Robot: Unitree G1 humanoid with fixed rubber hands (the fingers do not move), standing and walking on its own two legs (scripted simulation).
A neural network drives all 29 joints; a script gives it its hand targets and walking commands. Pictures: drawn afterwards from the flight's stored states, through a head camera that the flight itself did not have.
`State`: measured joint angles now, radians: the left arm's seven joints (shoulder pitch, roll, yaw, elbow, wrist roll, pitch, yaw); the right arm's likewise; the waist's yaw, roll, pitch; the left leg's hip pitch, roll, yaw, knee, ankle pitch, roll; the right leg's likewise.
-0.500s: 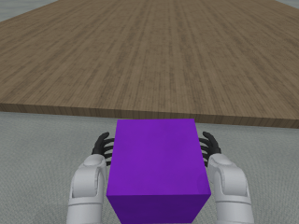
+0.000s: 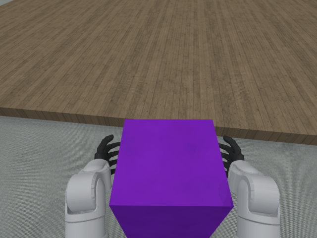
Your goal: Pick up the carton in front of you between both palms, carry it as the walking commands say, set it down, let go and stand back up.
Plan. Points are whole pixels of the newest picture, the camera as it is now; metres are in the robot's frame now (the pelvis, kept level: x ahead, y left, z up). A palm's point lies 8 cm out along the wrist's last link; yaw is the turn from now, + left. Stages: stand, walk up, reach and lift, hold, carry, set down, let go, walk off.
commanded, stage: carry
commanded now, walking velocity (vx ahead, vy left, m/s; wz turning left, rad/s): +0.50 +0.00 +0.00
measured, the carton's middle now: (168, 182) +0.27 +0.00 +0.02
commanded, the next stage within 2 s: none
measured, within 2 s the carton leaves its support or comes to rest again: neither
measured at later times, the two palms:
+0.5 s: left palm (122, 84) +0.60 +0.17 +0.08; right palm (207, 86) +0.59 -0.13 +0.08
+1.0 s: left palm (138, 19) +0.99 +0.15 +0.16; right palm (203, 20) +0.99 -0.15 +0.16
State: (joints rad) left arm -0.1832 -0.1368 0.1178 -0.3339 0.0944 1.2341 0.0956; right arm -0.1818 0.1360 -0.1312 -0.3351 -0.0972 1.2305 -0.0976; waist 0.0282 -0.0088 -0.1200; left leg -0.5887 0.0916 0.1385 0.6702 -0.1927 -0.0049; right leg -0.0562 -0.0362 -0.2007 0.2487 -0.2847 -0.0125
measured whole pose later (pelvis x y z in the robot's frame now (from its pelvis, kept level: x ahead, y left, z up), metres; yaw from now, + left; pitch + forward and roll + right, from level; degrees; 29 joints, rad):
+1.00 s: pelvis +0.66 +0.00 -0.01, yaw +0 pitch +4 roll +0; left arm -0.57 -0.05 0.18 -0.26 0.06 1.32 0.12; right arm -0.58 0.03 -0.18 -0.27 -0.08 1.34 -0.12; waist 0.02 0.02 -0.05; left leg -0.63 0.09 0.12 0.66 -0.08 0.04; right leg -0.05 -0.02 -0.21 0.33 -0.35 -0.03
